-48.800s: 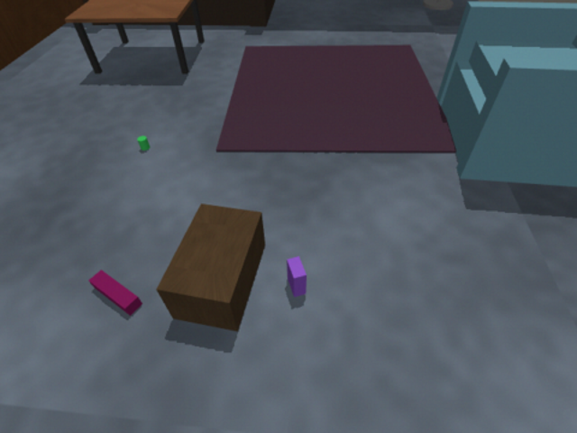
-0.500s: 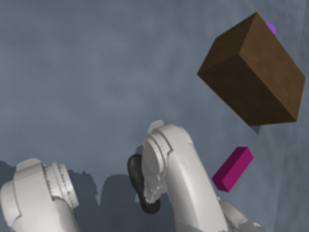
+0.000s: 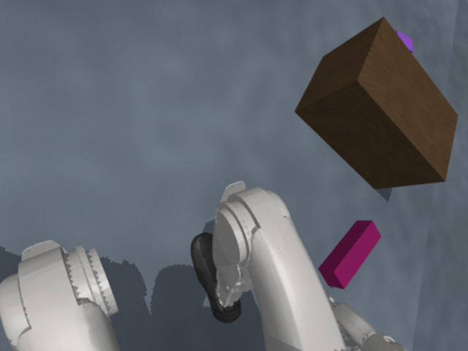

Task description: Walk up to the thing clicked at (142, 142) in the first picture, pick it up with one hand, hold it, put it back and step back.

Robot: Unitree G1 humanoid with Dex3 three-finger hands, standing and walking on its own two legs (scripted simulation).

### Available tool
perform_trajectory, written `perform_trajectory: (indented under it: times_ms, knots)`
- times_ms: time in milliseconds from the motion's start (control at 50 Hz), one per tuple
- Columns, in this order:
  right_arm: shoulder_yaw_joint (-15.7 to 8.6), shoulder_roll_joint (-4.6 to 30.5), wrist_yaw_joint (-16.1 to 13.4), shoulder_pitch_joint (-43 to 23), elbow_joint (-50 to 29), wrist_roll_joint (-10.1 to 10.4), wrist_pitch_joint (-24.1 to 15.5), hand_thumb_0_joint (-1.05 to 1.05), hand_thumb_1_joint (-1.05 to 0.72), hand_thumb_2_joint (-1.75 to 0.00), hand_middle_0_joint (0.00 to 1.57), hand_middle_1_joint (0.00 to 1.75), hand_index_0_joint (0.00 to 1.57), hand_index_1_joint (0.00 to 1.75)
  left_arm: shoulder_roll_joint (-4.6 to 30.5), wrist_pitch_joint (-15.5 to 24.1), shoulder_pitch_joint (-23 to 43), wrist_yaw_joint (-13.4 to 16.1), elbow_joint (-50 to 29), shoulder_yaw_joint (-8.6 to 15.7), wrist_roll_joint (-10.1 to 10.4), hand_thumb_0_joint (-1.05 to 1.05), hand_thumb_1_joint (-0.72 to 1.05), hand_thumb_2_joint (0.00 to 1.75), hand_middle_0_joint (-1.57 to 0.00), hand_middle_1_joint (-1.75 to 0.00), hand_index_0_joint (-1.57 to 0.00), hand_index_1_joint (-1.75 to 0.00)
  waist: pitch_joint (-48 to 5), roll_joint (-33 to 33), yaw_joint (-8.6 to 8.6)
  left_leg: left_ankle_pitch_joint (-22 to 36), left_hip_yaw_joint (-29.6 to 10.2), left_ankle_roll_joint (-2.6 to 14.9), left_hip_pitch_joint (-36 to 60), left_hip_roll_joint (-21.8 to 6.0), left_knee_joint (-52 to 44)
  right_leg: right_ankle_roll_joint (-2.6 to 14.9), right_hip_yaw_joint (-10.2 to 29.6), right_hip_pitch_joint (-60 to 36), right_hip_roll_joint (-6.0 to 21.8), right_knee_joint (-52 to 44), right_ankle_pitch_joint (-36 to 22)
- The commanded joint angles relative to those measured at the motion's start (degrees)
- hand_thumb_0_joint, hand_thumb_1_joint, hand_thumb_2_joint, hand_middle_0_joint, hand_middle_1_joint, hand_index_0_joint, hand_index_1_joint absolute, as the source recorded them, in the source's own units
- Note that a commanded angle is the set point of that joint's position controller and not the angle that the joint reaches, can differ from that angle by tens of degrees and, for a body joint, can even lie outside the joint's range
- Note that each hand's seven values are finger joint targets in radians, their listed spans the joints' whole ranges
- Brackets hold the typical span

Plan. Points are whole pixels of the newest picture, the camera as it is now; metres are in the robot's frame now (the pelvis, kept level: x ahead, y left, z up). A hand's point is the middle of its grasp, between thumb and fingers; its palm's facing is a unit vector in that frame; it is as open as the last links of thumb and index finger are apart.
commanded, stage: open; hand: left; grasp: from above
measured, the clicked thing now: out of the picture +0.44 +0.39 -0.27
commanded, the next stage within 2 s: withdraw in 0.24 s
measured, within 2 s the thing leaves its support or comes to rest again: neither
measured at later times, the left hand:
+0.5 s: hand out of the picture +0.44 +0.39 -0.23, palm faces -0.42 -0.15 -0.90, open 14.1 cm
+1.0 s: hand out of the picture +0.43 +0.40 -0.07, palm faces -0.50 -0.14 -0.85, open 13.9 cm
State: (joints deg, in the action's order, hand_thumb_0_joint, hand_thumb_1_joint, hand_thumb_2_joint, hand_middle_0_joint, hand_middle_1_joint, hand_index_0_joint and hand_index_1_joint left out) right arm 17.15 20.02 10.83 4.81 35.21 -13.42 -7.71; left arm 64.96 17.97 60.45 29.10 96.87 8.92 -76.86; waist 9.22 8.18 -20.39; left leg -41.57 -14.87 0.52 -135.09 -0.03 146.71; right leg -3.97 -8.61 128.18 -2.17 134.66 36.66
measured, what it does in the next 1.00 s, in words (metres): rises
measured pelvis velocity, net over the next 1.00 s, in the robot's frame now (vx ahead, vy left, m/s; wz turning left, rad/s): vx -0.01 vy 0.00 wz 0.10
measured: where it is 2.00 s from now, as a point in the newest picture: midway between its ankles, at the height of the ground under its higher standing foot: (167, 325)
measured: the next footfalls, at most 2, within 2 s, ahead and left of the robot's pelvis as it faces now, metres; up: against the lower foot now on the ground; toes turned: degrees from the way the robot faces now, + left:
none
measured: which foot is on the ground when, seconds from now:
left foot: down 0.00-1.00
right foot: down 0.00-1.00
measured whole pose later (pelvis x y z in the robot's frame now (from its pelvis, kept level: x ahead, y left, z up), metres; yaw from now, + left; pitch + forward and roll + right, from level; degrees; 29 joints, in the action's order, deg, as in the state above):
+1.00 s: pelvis -0.01 +0.00 +0.06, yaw +6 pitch +34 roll -12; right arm 8.1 18.6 6.3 7.9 34.1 -5.3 2.6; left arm 53.6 14.3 59.5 1.7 72.8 2.0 -67.0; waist -1.3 -0.1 -13.9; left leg -37.4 -8.6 1.4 -129.8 0.6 132.7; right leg -2.6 -4.5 123.8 0.6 124.9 35.6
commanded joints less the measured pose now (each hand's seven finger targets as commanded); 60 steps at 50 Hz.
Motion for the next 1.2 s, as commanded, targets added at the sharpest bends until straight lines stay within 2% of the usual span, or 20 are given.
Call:
perform_trajectory:
  times_ms: [0, 40, 60, 120, 240, 360, 400, 500, 540, 600, 660, 700, 740, 800, 880, 960, 980, 1060, 1100, 1180]
  knots:
    - [-5.85, 18.84, -0.65, 10.56, 0.92, 0.23, -0.12, 0.0, -0.89, -0.9, 0.2, 0.3, 0.2, 0.3, 16.06, -0.35, 13.67, 2.51, -7.33, 1.51, 0.95, 0.0, -0.51, 0.99, -0.08, -1.0, -0.07, -1.01, -36.59, -32.43, -2.37, 15.03, 5.53, -0.41, 30.12, -2.18, -16.38, 5.0, -6.49, -18.29, -2.2, -9.01, -13.62]
    - [-5.98, 18.41, -0.6, 10.19, 0.97, 0.34, -0.33, 0.0, -0.89, -0.9, 0.2, 0.3, 0.2, 0.3, 13.11, -0.21, 14.83, 2.23, -8.57, -0.96, 1.08, 0.0, -0.53, 0.99, -0.07, -1.02, -0.06, -1.02, -36.95, -32.79, -2.54, 15.08, 5.55, -0.48, 30.89, -2.21, -16.34, 5.05, -6.53, -17.54, -2.3, -8.73, -13.92]
    - [-6.07, 18.99, -0.69, 10.41, 1.18, 0.19, -0.31, 0.0, -0.89, -0.9, 0.2, 0.3, 0.2, 0.3, 15.18, -0.53, 12.57, 2.51, -6.25, 0.97, 1.17, 0.0, -0.52, 0.99, -0.06, -1.03, -0.06, -1.03, -37.36, -32.86, -2.03, 14.89, 5.36, -0.57, 31.33, -2.2, -17.0, 5.02, -6.75, -18.06, -2.33, -8.92, -13.44]
    - [-6.16, 19.25, -0.6, 10.62, 0.87, 0.13, -0.35, 0.0, -0.89, -0.9, 0.2, 0.3, 0.2, 0.3, 13.94, -0.73, 12.54, 2.12, -5.82, -0.04, 0.92, 0.0, -0.52, 1.02, -0.07, -1.03, -0.06, -1.04, -35.14, -32.38, -2.88, 14.62, 5.31, -0.64, 30.27, -2.16, -16.77, 4.95, -6.96, -16.55, -2.19, -8.84, -13.09]
    - [-5.83, 18.86, -0.56, 10.25, 0.53, 0.36, -0.66, 0.0, -0.89, -0.9, 0.2, 0.3, 0.2, 0.3, 14.27, -0.76, 12.24, 1.89, -5.65, 0.18, 1.02, 0.0, -0.53, 1.01, -0.06, -1.02, -0.05, -1.03, -34.88, -31.0, -2.71, 13.01, 5.21, -0.36, 29.55, -2.17, -16.65, 4.86, -6.68, -16.76, -2.22, -9.03, -12.21]
    - [-6.29, 18.88, -0.51, 10.43, 0.46, 0.6, -0.61, 0.0, -0.91, -0.9, 0.2, 0.3, 0.2, 0.3, 15.68, -0.38, 14.04, 1.85, -9.48, 1.08, 0.98, 0.0, -0.55, 1.0, -0.06, -1.04, -0.07, -1.03, -38.28, -34.09, -1.85, 15.74, 5.08, -0.78, 32.18, -2.32, -16.88, 5.02, -6.53, -17.66, -2.06, -8.48, -13.98]
    - [-6.55, 18.44, -0.43, 10.29, 0.33, 0.73, -0.69, 0.0, -0.91, -0.9, 0.2, 0.3, 0.2, 0.3, 15.72, -0.55, 15.67, 1.6, -13.34, 0.82, 0.87, 0.0, -0.56, 1.01, -0.06, -1.03, -0.07, -1.03, -41.56, -36.75, -0.93, 17.81, 5.28, -1.0, 34.97, -2.33, -16.82, 5.22, -6.4, -17.64, -1.99, -8.19, -15.29]
    - [-9.33, 17.74, 0.03, 11.81, 0.87, 1.44, 0.29, 0.0, -0.91, -0.9, 0.2, 0.3, 0.2, 0.3, 15.89, -2.88, 12.83, 0.34, -21.27, 3.71, 2.02, 0.0, -0.56, 1.02, -0.06, -1.03, -0.06, -1.03, -47.29, -40.93, 2.99, 20.69, 6.52, -1.44, 36.98, -1.67, -18.62, 5.72, -5.81, -17.63, -1.55, -8.35, -16.68]
    - [-10.91, 17.13, 0.49, 12.2, 0.76, 2.27, 0.89, 0.0, -0.91, -0.9, 0.2, 0.3, 0.2, 0.3, 14.4, -4.27, 11.56, -1.57, -26.34, 4.12, 3.14, 0.0, -0.56, 1.02, -0.06, -1.02, -0.06, -1.03, -50.35, -44.47, 4.8, 23.43, 6.48, -1.95, 40.57, -1.59, -20.17, 5.97, -5.14, -16.22, -1.03, -7.97, -17.32]
    - [-13.54, 16.25, 1.29, 13.18, 0.57, 3.84, 2.53, 0.0, -0.91, -0.9, 0.2, 0.3, 0.2, 0.3, 10.52, -6.59, 10.03, -6.08, -31.24, 3.62, 4.85, 0.0, -0.56, 1.03, -0.07, -1.02, -0.06, -1.03, -52.45, -43.24, 6.27, 23.43, 6.97, -1.62, 40.9, -1.13, -21.9, 6.14, -4.04, -14.8, -0.57, -9.28, -16.32]
    - [-15.3, 15.12, 1.13, 15.15, 0.97, 5.61, 4.86, 0.0, -0.91, -0.9, 0.2, 0.3, 0.2, 0.3, 3.28, -7.99, 10.81, -11.8, -34.44, -0.57, 7.01, 0.0, -0.55, 1.03, -0.07, -1.03, -0.06, -1.04, -50.95, -38.06, 4.88, 17.76, 8.05, -0.4, 37.12, -0.6, -24.36, 6.22, -2.93, -16.32, -0.41, -13.17, -13.84]
    - [-16.42, 14.69, 0.2, 16.21, 0.86, 6.75, 6.55, 0.0, -0.91, -0.91, 0.2, 0.3, 0.2, 0.3, 2.02, -8.87, 10.71, -15.56, -35.93, -1.76, 8.27, 0.0, -0.55, 1.04, -0.08, -1.04, -0.06, -1.05, -49.31, -33.48, 4.99, 15.1, 8.46, 0.03, 36.28, -0.29, -26.24, 6.45, -2.05, -17.31, -0.26, -15.86, -12.19]
    - [-16.92, 14.14, -0.81, 17.13, 0.76, 7.39, 8.05, 0.0, -0.91, -0.9, 0.2, 0.3, 0.2, 0.3, -0.89, -9.01, 12.3, -19.06, -37.32, -3.74, 9.9, 0.0, -0.53, 1.03, -0.09, -1.03, -0.08, -1.04, -48.65, -29.44, 3.59, 13.61, 8.83, 0.57, 34.76, -0.07, -26.66, 6.39, -1.52, -19.01, -0.24, -17.7, -11.38]
    - [-16.21, 13.64, -2.81, 17.2, 0.75, 8.06, 9.46, 0.0, -0.91, -0.9, 0.2, 0.3, 0.2, 0.3, -2.37, -8.26, 12.95, -23.07, -35.4, -5.39, 11.7, 0.0, -0.52, 1.02, -0.1, -1.02, -0.09, -1.04, -42.61, -23.36, 2.05, 10.59, 8.66, 1.19, 30.38, 0.49, -26.85, 6.54, -0.95, -18.9, 0.21, -20.23, -8.5]
    - [-14.76, 12.47, -4.84, 16.09, -0.11, 8.2, 10.43, 0.0, -0.9, -0.9, 0.2, 0.3, 0.2, 0.3, -0.3, -5.55, 13.79, -26.11, -32.67, -5.16, 11.61, 0.0, -0.48, 1.0, -0.12, -1.0, -0.11, -1.01, -41.41, -21.67, 3.0, 10.21, 9.09, 1.24, 30.35, 0.46, -27.53, 6.47, 0.02, -19.38, 0.72, -20.95, -7.57]
    - [-12.99, 12.18, -6.24, 14.83, -0.86, 7.79, 11.0, 0.0, -0.9, -0.9, 0.2, 0.3, 0.2, 0.3, 3.36, -1.63, 14.06, -25.74, -28.65, -3.98, 9.72, 0.0, -0.47, 0.98, -0.14, -0.98, -0.13, -0.99, -41.94, -23.42, 4.48, 9.78, 9.54, 0.99, 29.72, 0.59, -27.99, 6.6, 0.03, -19.34, 0.55, -19.94, -7.0]
    - [-12.9, 12.72, -6.48, 14.99, -1.23, 7.53, 11.08, 0.0, -0.91, -0.9, 0.2, 0.3, 0.2, 0.3, 3.9, -0.71, 13.77, -25.13, -27.78, -3.38, 9.16, 0.0, -0.47, 0.98, -0.15, -0.98, -0.13, -0.99, -41.39, -22.73, 3.96, 9.58, 9.25, 0.94, 29.89, 0.73, -27.78, 6.65, -0.35, -18.73, 0.56, -20.15, -6.49]
    - [-11.78, 13.08, -6.75, 14.06, -1.23, 6.6, 11.66, 0.0, -0.91, -0.9, 0.2, 0.3, 0.2, 0.3, 5.01, 2.17, 13.72, -21.15, -25.0, -2.54, 7.2, 0.0, -0.45, 0.96, -0.17, -0.96, -0.16, -0.97, -42.22, -26.3, 4.54, 10.09, 9.31, 0.52, 31.99, 0.5, -27.73, 6.53, -0.81, -17.16, 0.47, -18.32, -7.07]
    - [-11.45, 13.14, -6.51, 14.41, -1.03, 6.18, 11.93, 0.0, -0.91, -0.9, 0.2, 0.3, 0.2, 0.3, 7.85, 2.97, 15.96, -18.66, -27.29, -0.79, 5.76, 0.0, -0.45, 0.96, -0.18, -0.95, -0.16, -0.96, -47.06, -29.02, 5.07, 12.9, 9.6, 0.46, 34.65, 0.41, -26.81, 6.32, -0.91, -18.01, 0.22, -16.93, -9.27]
    - [-12.07, 13.72, -5.94, 15.24, -0.95, 5.3, 11.58, 0.0, -0.91, -0.9, 0.2, 0.3, 0.2, 0.3, 10.69, 3.26, 17.76, -14.61, -30.6, 2.62, 4.42, 0.0, -0.44, 0.94, -0.18, -0.94, -0.17, -0.94, -50.29, -31.55, 5.73, 14.75, 10.02, 0.24, 36.34, 0.61, -25.21, 6.38, -1.37, -17.61, 0.37, -15.88, -10.13]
